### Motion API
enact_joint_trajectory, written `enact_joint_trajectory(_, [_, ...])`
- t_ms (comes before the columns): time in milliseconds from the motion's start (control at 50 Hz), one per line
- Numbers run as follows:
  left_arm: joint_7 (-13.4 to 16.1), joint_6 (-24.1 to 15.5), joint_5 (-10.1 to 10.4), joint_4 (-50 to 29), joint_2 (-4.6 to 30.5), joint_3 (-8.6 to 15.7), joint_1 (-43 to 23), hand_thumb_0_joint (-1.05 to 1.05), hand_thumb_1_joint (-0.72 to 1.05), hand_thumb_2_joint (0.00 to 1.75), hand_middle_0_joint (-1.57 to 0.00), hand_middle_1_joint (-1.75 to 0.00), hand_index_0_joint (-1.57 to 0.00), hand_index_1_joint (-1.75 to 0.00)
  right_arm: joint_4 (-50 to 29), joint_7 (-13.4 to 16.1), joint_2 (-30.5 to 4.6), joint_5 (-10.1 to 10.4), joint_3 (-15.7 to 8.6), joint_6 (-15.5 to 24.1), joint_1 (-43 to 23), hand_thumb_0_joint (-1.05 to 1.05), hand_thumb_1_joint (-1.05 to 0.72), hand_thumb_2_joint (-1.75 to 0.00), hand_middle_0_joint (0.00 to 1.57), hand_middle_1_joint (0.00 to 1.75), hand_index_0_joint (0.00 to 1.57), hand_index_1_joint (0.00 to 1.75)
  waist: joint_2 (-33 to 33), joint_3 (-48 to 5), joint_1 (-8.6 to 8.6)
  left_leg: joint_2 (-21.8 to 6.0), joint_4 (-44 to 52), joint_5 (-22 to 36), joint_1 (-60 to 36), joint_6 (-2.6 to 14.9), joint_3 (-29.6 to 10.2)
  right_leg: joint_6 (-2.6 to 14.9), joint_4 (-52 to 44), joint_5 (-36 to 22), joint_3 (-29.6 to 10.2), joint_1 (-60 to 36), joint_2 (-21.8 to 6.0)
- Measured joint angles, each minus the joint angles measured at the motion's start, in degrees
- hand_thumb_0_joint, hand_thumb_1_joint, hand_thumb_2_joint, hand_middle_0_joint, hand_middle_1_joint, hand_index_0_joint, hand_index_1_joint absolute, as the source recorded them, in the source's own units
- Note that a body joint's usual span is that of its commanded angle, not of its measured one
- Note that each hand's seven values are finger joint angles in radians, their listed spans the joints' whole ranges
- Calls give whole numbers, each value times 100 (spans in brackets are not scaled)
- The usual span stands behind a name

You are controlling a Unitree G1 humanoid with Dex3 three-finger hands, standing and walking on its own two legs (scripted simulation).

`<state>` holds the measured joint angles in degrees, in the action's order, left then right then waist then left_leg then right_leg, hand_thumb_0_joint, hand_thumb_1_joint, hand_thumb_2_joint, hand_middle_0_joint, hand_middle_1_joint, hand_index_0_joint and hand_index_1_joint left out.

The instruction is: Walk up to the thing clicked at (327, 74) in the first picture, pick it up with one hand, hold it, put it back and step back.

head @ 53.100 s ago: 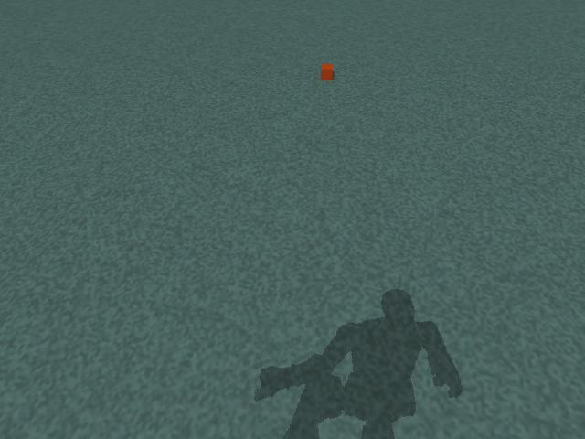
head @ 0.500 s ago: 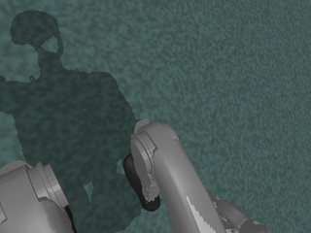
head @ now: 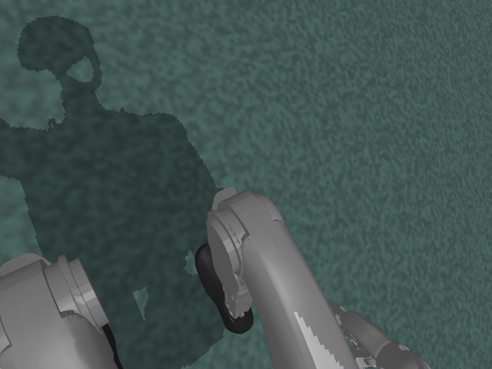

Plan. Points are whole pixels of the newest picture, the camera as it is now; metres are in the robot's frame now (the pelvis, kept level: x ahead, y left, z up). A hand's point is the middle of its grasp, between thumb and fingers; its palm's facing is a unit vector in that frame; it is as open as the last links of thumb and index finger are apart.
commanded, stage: withdraw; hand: left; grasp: from above
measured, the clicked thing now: out of the picture +0.45 +0.35 -0.27
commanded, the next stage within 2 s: home in 0.94 s
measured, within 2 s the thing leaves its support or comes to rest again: neither
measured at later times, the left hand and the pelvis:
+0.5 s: hand out of the picture +0.45 +0.37 -0.08, palm faces -0.35 -0.09 -0.93, open 14.1 cm; pelvis +0.00 -0.01 +0.04, yaw +5 degrees
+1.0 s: hand out of the picture +0.43 +0.34 -0.13, palm faces -0.44 -0.11 -0.89, open 13.9 cm; pelvis -0.01 -0.01 +0.03, yaw +6 degrees
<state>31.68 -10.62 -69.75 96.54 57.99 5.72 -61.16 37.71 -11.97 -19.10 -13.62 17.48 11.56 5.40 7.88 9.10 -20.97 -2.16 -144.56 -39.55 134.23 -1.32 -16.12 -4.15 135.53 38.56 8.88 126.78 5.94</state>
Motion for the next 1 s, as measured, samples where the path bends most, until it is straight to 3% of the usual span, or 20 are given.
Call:
enact_joint_trajectory(160, [-127, 35, -48, -484, -140, 43, 169, 0, -55, 102, -8, -100, -8, -100, 32, 8, 17, 20, -102, -17, 93, 0, -90, -89, 20, 30, 20, 30, -59, -66, 69, 15, 19, -8, 34, -15, 6, 35, -8, 22, 2, 28, -22])
enact_joint_trajectory(320, [-604, 288, 64, -2101, -833, 138, 866, 0, -54, 99, -8, -101, -9, -101, 155, -89, 175, 278, -650, -331, 351, 0, -91, -90, 20, 30, 20, 30, -448, -678, 418, 57, 237, -26, 90, -35, 184, 83, -78, 148, -118, 104, -134])
enact_joint_trajectory(420, [-1144, 652, 288, -2619, -1183, -129, 868, 0, -53, 99, -8, -101, -9, -101, 204, -66, 275, 556, -1024, -630, 315, 0, -91, -90, 20, 30, 20, 30, -703, -1078, 674, 50, 592, 20, -81, -10, 415, 98, -282, 181, -283, -11, -212])
enact_joint_trajectory(520, [-1940, 822, 560, -2665, -1263, -428, 632, 0, -53, 100, -8, -101, -9, -101, 93, 108, 299, 741, -1212, -920, 209, 0, -91, -90, 20, 30, 20, 30, -877, -1262, 821, 33, 1050, 123, -434, 30, 608, 114, -624, 123, -415, -305, -268])
enact_joint_trajectory(600, [-2532, 690, 683, -2498, -1175, -571, 406, 0, -52, 101, -8, -101, -8, -101, -100, 328, 243, 817, -1207, -1083, 196, 0, -91, -90, 20, 30, 20, 30, -912, -1256, 833, 22, 1341, 226, -673, 66, 691, 133, -876, 31, -466, -518, -288])
enact_joint_trajectory(700, [-2949, 275, 643, -2466, -1046, -646, 295, 0, -51, 101, -8, -101, -9, -101, -218, 593, 122, 864, -1139, -1180, 329, 0, -90, -90, 20, 30, 20, 30, -825, -1206, 822, 28, 1513, 333, -757, 59, 719, 166, -1032, -65, -477, -595, -303])
enact_joint_trajectory(800, [-2813, -225, 441, -2343, -953, -661, 269, 0, -50, 101, -9, -100, -9, -100, -145, 725, 35, 804, -1053, -1256, 460, 0, -90, -89, 20, 30, 20, 30, -713, -1106, 782, 61, 1439, 398, -639, 55, 697, 151, -964, -109, -463, -504, -318])
enact_joint_trajectory(900, [-2200, -472, 132, -1989, -1007, -666, 249, 0, -49, 100, -9, -100, -10, -100, -10, 694, 43, 672, -968, -1308, 495, 0, -90, -89, 20, 30, 20, 30, -633, -968, 696, 108, 1194, 448, -404, 60, 655, 141, -736, -125, -439, -316, -328])
enact_joint_trajectory(1000, [-1465, -480, -228, -1599, -1106, -404, 240, 0, -48, 99, -10, -100, -11, -99, 95, 619, 151, 551, -907, -1230, 479, 0, -90, -89, 20, 30, 20, 30, -594, -855, 570, 142, 906, 498, -122, 62, 610, 137, -466, -153, -417, -67, -317])
